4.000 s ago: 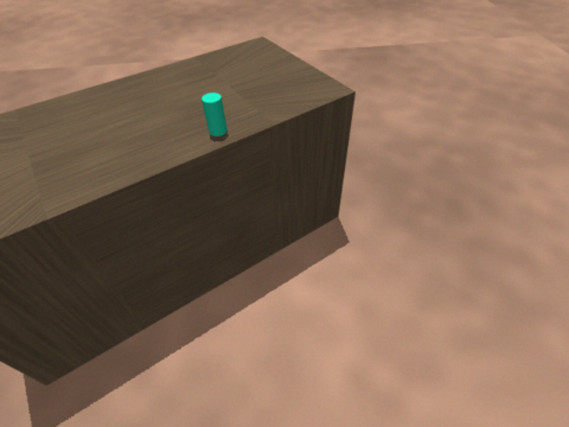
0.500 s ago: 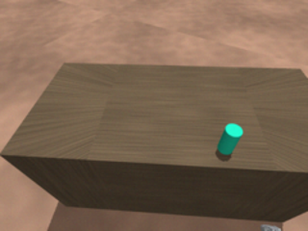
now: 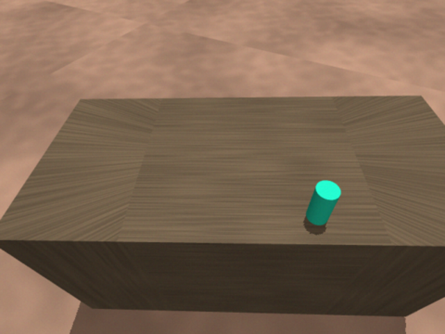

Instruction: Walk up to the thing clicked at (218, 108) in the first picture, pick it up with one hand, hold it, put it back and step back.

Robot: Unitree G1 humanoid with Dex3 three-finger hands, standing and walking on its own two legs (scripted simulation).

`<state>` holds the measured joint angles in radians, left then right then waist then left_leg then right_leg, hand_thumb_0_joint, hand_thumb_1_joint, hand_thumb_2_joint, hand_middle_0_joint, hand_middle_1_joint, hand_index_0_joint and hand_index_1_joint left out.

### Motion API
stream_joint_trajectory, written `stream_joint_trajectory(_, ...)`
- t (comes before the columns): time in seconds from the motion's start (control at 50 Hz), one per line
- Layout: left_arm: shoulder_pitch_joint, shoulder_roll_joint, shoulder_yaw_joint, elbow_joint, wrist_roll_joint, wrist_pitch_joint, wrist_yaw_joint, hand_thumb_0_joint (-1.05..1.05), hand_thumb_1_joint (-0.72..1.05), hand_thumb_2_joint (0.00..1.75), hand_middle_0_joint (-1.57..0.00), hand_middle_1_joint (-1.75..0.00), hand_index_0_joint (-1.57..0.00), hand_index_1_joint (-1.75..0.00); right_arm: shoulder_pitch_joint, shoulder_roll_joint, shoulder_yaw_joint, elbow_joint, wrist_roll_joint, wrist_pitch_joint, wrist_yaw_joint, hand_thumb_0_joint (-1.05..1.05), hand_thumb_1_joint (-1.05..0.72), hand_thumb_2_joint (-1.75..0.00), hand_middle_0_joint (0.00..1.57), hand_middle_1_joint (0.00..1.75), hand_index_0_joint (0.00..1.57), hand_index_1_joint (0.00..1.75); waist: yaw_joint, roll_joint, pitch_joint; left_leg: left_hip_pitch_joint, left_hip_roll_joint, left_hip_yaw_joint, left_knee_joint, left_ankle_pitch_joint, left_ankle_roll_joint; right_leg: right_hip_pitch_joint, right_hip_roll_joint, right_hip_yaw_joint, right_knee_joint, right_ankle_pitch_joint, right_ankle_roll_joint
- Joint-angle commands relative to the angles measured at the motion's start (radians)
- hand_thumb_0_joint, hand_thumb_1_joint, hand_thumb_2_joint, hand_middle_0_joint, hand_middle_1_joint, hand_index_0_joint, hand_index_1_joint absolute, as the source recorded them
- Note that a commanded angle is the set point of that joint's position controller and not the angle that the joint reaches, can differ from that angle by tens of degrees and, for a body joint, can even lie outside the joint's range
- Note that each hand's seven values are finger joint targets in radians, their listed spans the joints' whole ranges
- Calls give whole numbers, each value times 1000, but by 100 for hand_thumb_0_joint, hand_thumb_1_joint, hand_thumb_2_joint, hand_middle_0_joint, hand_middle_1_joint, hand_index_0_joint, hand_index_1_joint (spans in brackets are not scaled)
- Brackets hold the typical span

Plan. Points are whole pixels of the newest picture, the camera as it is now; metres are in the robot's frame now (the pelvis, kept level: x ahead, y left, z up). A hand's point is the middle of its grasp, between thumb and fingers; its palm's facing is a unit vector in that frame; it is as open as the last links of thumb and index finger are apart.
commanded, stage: walk up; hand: right
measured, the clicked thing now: (322, 203) +0.42 -0.20 -0.07
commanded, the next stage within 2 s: stand in 0.12 s
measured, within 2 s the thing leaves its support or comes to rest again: neither
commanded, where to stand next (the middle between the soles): +0.04 +0.01 m, yaw -2 degrees
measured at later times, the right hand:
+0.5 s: hand out of the picture +0.09 -0.26 -0.15, palm faces -0.01 +0.95 -0.33, open 7.4 cm
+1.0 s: hand out of the picture +0.06 -0.28 -0.16, palm faces -0.03 +0.94 -0.33, open 7.4 cm
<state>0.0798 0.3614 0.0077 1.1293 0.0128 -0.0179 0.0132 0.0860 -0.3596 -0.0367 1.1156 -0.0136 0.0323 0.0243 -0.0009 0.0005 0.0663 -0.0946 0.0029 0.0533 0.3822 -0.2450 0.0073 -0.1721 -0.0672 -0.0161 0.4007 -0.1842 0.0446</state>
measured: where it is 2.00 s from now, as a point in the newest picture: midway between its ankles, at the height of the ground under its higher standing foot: outside the picture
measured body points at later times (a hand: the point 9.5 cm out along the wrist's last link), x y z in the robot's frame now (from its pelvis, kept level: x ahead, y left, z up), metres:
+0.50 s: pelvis +0.00 -0.02 +0.00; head +0.01 -0.02 +0.45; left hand +0.09 +0.28 -0.13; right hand +0.09 -0.31 -0.13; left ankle -0.02 +0.11 -0.74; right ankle +0.02 -0.15 -0.74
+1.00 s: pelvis +0.00 -0.03 +0.00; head +0.00 -0.03 +0.45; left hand +0.07 +0.27 -0.13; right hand +0.06 -0.33 -0.13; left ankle -0.02 +0.11 -0.74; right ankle +0.02 -0.15 -0.74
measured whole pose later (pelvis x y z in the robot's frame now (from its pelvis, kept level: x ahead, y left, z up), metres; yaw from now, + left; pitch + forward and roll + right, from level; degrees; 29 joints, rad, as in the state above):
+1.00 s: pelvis +0.00 -0.03 +0.00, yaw +0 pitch -3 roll +0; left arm 0.10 0.35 0.00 1.14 0.01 -0.01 -0.01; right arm 0.11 -0.35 0.00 1.15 -0.02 0.00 0.01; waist 0.00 0.00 0.06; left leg -0.07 0.05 0.03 0.31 -0.19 -0.04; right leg -0.14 -0.02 -0.04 0.33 -0.14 0.00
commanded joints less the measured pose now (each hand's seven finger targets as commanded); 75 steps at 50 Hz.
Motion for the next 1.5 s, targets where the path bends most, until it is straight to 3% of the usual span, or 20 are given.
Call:
stream_joint_trajectory(0.0,-37,228,41,-60,4,-21,14,0,90,90,-20,-30,-20,-30,-54,-218,-47,-67,2,-28,-14,0,-90,-90,20,30,20,30,6,-1,-102,-15,114,-91,-82,150,26,54,-74,52,-36,182,-61)
stream_joint_trajectory(0.08,-44,226,42,-68,5,-19,14,0,90,90,-20,-30,-20,-30,-46,-221,-49,-69,-1,-29,-16,0,-90,-90,20,30,20,30,1,3,-99,-27,113,-85,-84,143,27,61,-73,52,-33,189,-62)
stream_joint_trajectory(0.1,-48,197,27,-60,-8,-14,6,0,90,90,-20,-30,-20,-30,-64,-182,-26,-64,10,-41,-17,0,-90,-90,20,30,20,30,1,-23,-101,-17,132,-128,-124,209,13,62,-66,52,-51,178,-55)
stream_joint_trajectory(0.22,-42,200,29,-60,-6,-11,-3,0,90,90,-20,-30,-20,-30,-55,-205,-23,-46,5,-57,-26,0,-90,-90,20,30,20,30,-2,10,-118,19,136,-107,-124,275,3,95,-76,63,-78,220,-54)
stream_joint_trajectory(0.34,-42,201,28,-59,-4,-15,-3,0,90,90,-20,-30,-20,-30,-63,-201,-22,-36,8,-59,-28,0,-90,-90,20,30,20,30,-5,7,-125,44,140,-103,-125,270,-3,102,-81,63,-96,243,-54)
stream_joint_trajectory(0.64,-36,200,31,-59,-3,-16,-4,0,90,90,-20,-30,-20,-30,-52,-196,-16,-30,4,-55,-26,0,-90,-90,20,30,20,30,-6,1,-89,19,135,-95,-128,134,-5,66,-76,79,-141,144,-53)
stream_joint_trajectory(0.92,-28,211,34,-53,-5,-11,-10,0,90,90,-20,-30,-20,-30,-22,-194,-8,-27,1,-57,-26,0,-90,-90,20,30,20,30,1,1,-64,-18,133,-101,-138,81,-3,53,-73,90,-145,56,-60)
stream_joint_trajectory(1.0,-25,212,32,-54,-4,-14,-9,0,90,90,-20,-30,-20,-30,-15,-194,-8,-32,1,-58,-26,0,-90,-90,20,30,20,30,-1,-8,-91,3,141,-102,-132,126,-1,65,-75,85,-130,117,-63)
stream_joint_trajectory(1.48,-24,209,29,-56,-5,-15,-9,0,90,90,-20,-30,-20,-30,-7,-201,-1,-33,2,-60,-30,0,-90,-90,20,30,20,30,1,1,-97,15,147,-95,-130,175,-3,75,-75,85,-118,195,-65)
